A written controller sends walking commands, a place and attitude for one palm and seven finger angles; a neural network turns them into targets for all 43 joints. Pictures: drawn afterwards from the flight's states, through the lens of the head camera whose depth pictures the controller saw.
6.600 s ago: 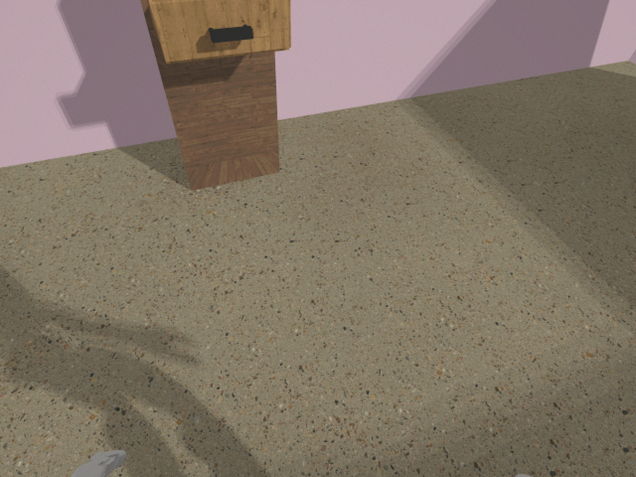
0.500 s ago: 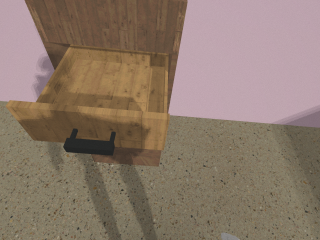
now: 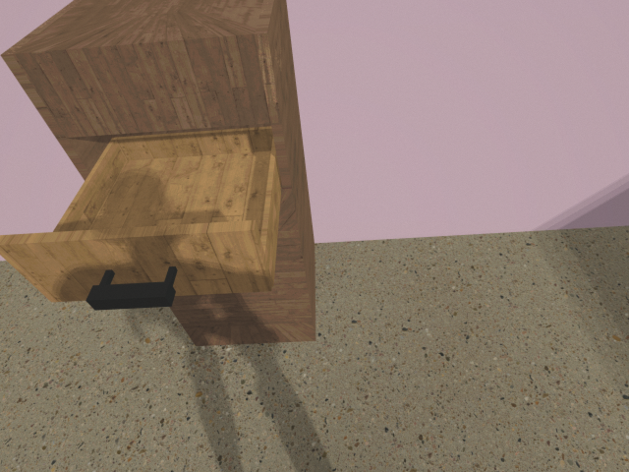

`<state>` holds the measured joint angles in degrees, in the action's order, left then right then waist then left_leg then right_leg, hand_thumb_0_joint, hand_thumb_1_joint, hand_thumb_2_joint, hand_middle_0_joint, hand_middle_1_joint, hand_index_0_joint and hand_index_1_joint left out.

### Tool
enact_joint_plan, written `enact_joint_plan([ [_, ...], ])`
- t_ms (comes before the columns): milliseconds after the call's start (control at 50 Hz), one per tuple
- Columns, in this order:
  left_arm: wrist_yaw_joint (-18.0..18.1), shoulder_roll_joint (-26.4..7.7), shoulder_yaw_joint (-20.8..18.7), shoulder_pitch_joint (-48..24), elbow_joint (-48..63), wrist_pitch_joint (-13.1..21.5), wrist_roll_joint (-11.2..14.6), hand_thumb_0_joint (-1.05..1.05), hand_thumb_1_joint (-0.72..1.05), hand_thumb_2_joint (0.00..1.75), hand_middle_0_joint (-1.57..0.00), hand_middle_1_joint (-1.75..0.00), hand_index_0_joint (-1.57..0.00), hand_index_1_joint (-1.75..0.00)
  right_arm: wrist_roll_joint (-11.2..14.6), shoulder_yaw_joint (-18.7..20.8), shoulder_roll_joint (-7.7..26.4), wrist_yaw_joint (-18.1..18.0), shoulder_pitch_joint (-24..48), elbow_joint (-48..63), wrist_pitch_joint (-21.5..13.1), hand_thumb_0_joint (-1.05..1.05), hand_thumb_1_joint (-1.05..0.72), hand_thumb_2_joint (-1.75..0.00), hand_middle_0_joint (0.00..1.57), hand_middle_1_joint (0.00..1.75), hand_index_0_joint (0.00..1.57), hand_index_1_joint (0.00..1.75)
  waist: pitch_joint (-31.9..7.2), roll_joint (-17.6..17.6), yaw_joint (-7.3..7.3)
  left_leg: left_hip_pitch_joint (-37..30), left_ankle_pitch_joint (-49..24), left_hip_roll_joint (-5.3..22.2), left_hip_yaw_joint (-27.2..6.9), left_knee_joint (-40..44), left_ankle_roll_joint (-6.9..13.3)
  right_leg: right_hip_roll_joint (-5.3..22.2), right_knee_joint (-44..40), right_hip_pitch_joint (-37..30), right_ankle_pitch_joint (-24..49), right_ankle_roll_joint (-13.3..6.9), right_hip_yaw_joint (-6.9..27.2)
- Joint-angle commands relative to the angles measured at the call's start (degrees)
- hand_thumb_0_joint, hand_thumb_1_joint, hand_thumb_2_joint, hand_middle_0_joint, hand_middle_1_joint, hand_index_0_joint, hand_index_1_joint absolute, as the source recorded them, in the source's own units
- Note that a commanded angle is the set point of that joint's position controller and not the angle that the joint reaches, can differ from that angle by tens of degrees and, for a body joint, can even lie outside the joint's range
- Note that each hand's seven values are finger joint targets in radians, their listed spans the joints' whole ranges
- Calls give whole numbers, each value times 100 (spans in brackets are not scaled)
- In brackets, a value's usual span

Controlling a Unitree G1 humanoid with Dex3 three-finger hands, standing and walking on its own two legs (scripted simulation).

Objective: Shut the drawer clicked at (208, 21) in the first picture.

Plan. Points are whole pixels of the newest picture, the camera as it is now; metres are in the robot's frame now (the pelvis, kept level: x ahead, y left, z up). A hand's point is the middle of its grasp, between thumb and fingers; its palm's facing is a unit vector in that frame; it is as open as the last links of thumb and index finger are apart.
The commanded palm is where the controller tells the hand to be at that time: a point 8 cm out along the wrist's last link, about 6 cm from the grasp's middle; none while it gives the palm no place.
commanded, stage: come to a stop and stand still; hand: left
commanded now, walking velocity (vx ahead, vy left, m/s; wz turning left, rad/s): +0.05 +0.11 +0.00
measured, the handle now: (136, 284) +0.37 +0.30 +0.02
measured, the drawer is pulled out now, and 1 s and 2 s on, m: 0.27 0.27 0.27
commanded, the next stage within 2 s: look again from close up in 0.62 s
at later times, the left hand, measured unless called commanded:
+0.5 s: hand out of the picture -0.02 +0.24 -0.19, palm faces +0.10 -0.98 -0.20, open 7.3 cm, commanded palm none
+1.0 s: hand out of the picture +0.00 +0.25 -0.18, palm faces +0.01 -0.97 -0.23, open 7.3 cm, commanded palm none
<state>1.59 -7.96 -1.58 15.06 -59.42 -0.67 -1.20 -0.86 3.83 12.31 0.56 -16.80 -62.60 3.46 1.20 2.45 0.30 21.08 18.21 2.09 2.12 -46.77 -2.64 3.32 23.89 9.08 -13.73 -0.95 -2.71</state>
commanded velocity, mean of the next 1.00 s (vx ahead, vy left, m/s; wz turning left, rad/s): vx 0.01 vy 0.02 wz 0.00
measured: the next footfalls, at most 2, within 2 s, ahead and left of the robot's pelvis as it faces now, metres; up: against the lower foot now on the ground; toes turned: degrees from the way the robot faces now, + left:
left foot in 0.30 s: +0.01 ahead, +0.17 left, +0.00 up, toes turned +6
right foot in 0.54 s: +0.07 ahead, -0.06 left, +0.00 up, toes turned -2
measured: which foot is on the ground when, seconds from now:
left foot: up 0.00-0.28, down 0.30-1.00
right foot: down 0.00-0.30, up 0.32-0.52, down 0.54-1.00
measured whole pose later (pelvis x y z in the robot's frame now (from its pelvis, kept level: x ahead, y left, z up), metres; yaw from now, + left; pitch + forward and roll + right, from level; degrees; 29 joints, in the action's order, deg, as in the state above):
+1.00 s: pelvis -0.02 +0.07 -0.01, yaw +1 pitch -2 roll +0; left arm 1.9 -9.3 1.2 15.4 -62.3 0.2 -0.5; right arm -0.6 -1.0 9.3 -0.7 -19.6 -62.3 -0.4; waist 1.5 1.9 0.9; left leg 9.9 16.5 0.3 5.2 -28.2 1.4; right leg 2.3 29.4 12.0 -15.5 0.2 -3.4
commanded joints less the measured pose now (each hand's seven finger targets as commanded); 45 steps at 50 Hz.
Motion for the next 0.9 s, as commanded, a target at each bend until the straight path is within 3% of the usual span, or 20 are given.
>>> enact_joint_plan([
  [0, 92, -1111, -294, 393, 213, 161, 9, 0, 90, 90, -20, -30, -20, -30, -29, 35, 298, -40, 110, 431, -124, 0, -90, -90, 20, 30, 20, 30, 262, -1165, -268, 761, 45, 81, -164, -499, -63, 1484, -949, -336, 1109, -639, 1115],
  [140, 128, -1191, -350, 623, 75, 136, -61, 0, 90, 90, -20, -30, -20, -30, 33, -28, 150, -80, 421, 618, -173, 0, -90, -90, 20, 30, 20, 30, -107, -1317, -406, 249, 633, 19, -72, 510, -41, 1645, -580, -556, 2121, -867, 1277],
  [200, 100, -1181, -334, 278, 65, 93, -50, 0, 90, 90, -20, -30, -20, -30, 60, -58, 64, -109, 28, 466, -232, 0, -90, -90, 20, 30, 20, 30, -170, -1416, -135, -867, -57, -129, 114, 1733, 22, 1284, -364, 95, 1569, -581, 966],
  [240, 82, -951, -267, 151, 63, 45, 34, 0, 90, 90, -20, -30, -20, -30, 55, -74, 201, -154, -349, 287, -344, 0, -90, -90, 20, 30, 20, 30, -322, -724, 40, -1905, -1050, 104, 37, 2700, 109, 734, 270, 629, 951, -187, 513],
  [260, 61, -670, -198, 311, 71, 9, 64, 0, 90, 90, -20, -30, -20, -30, 17, -15, 568, -180, -308, 326, -392, 0, -90, -90, 20, 30, 20, 30, -355, 362, -3, -2072, -1561, 897, -870, 2831, 371, 284, 755, 1142, -78, 53, 179],
  [280, 58, -465, -140, 357, 82, -17, 48, 0, 90, 90, -20, -30, -20, -30, 18, 26, 823, -201, -223, 403, -365, 0, -90, -90, 20, 30, 20, 30, -254, 1069, -38, -1636, -1920, 1590, -1389, 3094, 772, 125, 1189, 1117, -1207, 236, -171],
  [320, 60, -430, -97, 161, 8, -58, 0, 0, 90, 90, -20, -30, -20, -30, -34, -55, 613, -243, 185, 406, -358, 0, -90, -90, 20, 30, 20, 30, 257, 985, -61, -966, -1488, 1393, -1193, 3444, 1006, 126, 1852, 1104, -1464, 241, -18],
  [360, 29, -483, -76, 220, -153, -79, 7, 0, 90, 90, -20, -30, -20, -30, -18, -130, 430, -301, 367, 382, -376, 0, -90, -90, 20, 30, 20, 30, 361, 1100, -116, -1109, -2435, 1149, -869, 3243, 1019, 183, 2082, 1153, -1238, 220, 91],
  [420, 18, -451, -38, 296, -229, -25, 40, 0, 90, 90, -20, -30, -20, -30, -7, -150, 409, -317, 350, 316, -399, 0, -90, -90, 20, 30, 20, 30, 136, 745, -131, -1502, -3533, 1045, -595, 2893, 1047, 163, 1488, 928, -1064, 257, 14],
  [480, 30, -466, -20, 545, -362, 27, 26, 0, 90, 90, -20, -30, -20, -30, 36, -125, 394, -312, 391, 270, -409, 0, -90, -90, 20, 30, 20, 30, 0, 153, -238, -1404, -2952, 844, -503, 2586, 847, 118, 221, 276, 79, 273, 14],
  [520, 52, -658, 0, 497, -400, 113, 2, 0, 90, 90, -20, -30, -20, -30, 88, -151, 182, -274, 346, 253, -408, 0, -90, -90, 20, 30, 20, 30, 5, -408, -101, -1206, -1736, 423, -280, 2386, 455, 476, -360, 81, 1196, 99, 595],
  [560, 37, -772, 12, 253, -346, 114, 29, 0, 90, 90, -20, -30, -20, -30, 75, -180, 112, -230, 271, 180, -401, 0, -90, -90, 20, 30, 20, 30, 167, -390, -9, -1166, -966, 323, -287, 2659, 353, 612, -353, 267, 917, 2, 591],
  [580, 39, -726, 11, 184, -349, 120, 24, 0, 90, 90, -20, -30, -20, -30, 49, -164, 88, -232, 263, 125, -365, 0, -90, -90, 20, 30, 20, 30, 259, -887, -23, -1214, -952, 337, -288, 2598, 344, 497, -399, 382, 745, 4, 574],
  [600, 44, -639, 33, 155, -349, 132, 33, 0, 90, 90, -20, -30, -20, -30, 41, -172, 117, -238, 216, 86, -371, 0, -90, -90, 20, 30, 20, 30, 324, -976, 3, -1285, -1058, 367, -276, 2633, 343, 496, -448, 472, 727, -11, 585],
  [680, 59, -628, 43, 178, -341, 124, 62, 0, 90, 90, -20, -30, -20, -30, 36, -240, 137, -236, 92, -84, -428, 0, -90, -90, 20, 30, 20, 30, 221, -372, -55, -1302, -1237, 437, -329, 2863, 370, 390, -454, 206, 687, 19, 468],
  [700, 292, -730, 99, 652, -466, 277, -38, 0, 90, 90, -20, -30, -20, -30, 52, -259, 442, -175, 400, 382, -526, 0, -90, -90, 20, 30, 20, 30, 364, -704, -179, -821, -2003, 525, -167, 1742, 281, 566, -53, 246, 2637, 47, 632],
  [720, 247, -912, 72, 412, -190, 332, 17, 0, 90, 90, -20, -30, -20, -30, 17, -283, 203, -154, 31, 476, -500, 0, -90, -90, 20, 30, 20, 30, -215, -275, 56, -884, -636, 285, -217, 2053, 287, 753, 11, 2, 1753, -160, 780],
  [740, 181, -875, 102, 186, -119, 320, 36, 0, 90, 90, -20, -30, -20, -30, 0, -313, 154, -156, 3, 410, -523, 0, -90, -90, 20, 30, 20, 30, 41, 110, 50, -807, -611, 290, -293, 2357, 337, 614, 62, 231, 986, -232, 681],
  [780, 122, -878, 102, 272, -29, 283, 43, 0, 90, 90, -20, -30, -20, -30, -33, -348, 227, -131, -219, 435, -582, 0, -90, -90, 20, 30, 20, 30, -361, 756, -7, -861, -1299, 459, -400, 2374, 433, 330, 260, 57, 445, -228, 403],
  [880, 49, -757, 160, 161, -46, 209, 56, 0, 90, 90, -20, -30, -20, -30, -3, -384, 248, -176, -268, 463, -542, 0, -90, -90, 20, 30, 20, 30, 237, -168, -22, -568, -775, 434, -486, 2595, 518, 223, 110, 253, 170, -179, 375],
])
